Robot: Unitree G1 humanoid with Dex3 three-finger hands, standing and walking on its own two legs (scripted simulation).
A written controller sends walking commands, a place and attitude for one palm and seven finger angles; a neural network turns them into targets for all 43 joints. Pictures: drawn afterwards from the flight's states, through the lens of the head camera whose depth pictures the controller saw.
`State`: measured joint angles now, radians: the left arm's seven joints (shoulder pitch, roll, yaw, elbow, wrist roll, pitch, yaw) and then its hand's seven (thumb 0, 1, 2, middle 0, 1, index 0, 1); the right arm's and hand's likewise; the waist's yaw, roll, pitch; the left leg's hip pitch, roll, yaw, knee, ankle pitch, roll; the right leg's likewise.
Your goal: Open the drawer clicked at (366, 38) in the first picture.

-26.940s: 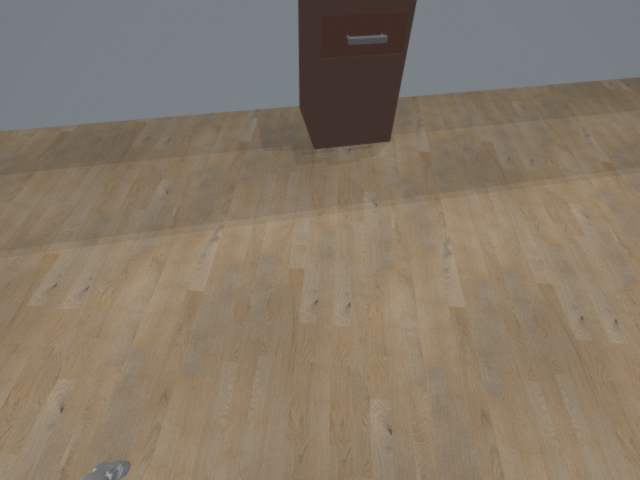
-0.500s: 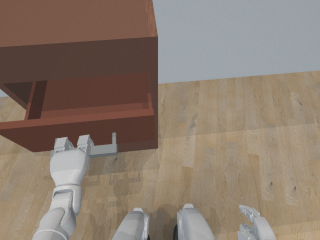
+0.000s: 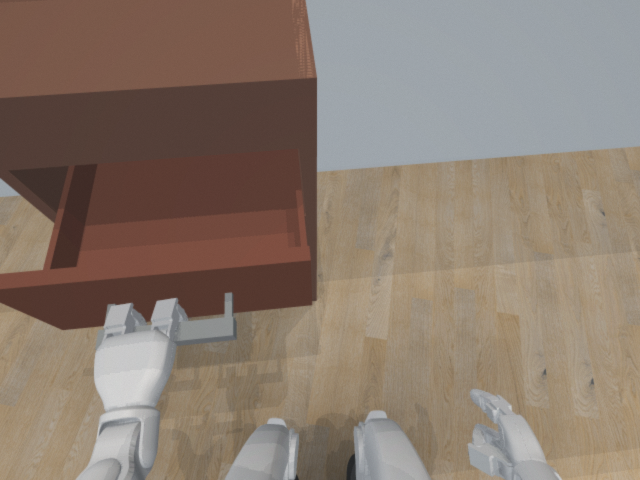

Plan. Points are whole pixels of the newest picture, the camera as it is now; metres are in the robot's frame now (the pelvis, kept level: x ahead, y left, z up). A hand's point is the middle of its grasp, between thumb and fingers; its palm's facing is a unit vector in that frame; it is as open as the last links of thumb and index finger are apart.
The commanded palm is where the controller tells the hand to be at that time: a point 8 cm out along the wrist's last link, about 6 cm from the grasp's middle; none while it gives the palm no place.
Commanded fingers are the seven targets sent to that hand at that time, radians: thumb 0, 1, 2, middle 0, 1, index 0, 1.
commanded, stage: pull the drawer open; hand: left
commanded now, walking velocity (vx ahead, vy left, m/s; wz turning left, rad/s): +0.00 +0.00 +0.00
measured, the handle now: (170, 319) +0.32 +0.22 -0.07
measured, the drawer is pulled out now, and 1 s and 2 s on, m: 0.17 0.25 0.28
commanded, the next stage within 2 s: open the thumb to release the handle in 1.78 s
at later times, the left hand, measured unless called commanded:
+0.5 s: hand (153, 403) +0.21 +0.23 -0.08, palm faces -0.10 -0.08 -0.99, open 6.2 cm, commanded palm +0.18 +0.22 -0.04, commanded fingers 0.00 0.90 0.90 -0.40 -1.35 -0.40 -1.35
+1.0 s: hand (150, 437) +0.17 +0.22 -0.08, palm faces -0.13 -0.09 -0.99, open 6.2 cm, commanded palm +0.13 +0.22 -0.04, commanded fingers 0.00 0.90 0.90 -0.40 -1.35 -0.40 -1.35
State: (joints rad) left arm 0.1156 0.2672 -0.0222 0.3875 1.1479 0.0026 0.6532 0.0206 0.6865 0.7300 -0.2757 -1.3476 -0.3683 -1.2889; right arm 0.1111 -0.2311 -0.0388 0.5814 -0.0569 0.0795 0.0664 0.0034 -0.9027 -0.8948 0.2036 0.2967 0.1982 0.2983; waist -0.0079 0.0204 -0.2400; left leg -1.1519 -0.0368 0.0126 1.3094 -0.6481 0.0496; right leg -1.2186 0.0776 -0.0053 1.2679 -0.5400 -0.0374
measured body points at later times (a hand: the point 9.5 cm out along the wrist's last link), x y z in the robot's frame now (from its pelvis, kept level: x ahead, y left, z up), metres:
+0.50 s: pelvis +0.00 -0.01 -0.01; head +0.12 -0.01 +0.43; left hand +0.21 +0.23 -0.03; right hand +0.20 -0.24 -0.13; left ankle -0.03 +0.09 -0.61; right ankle +0.02 -0.10 -0.61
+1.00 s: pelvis -0.01 -0.02 -0.01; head +0.11 -0.03 +0.42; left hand +0.18 +0.22 -0.03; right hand +0.21 -0.24 -0.13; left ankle -0.03 +0.09 -0.61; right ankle +0.02 -0.10 -0.61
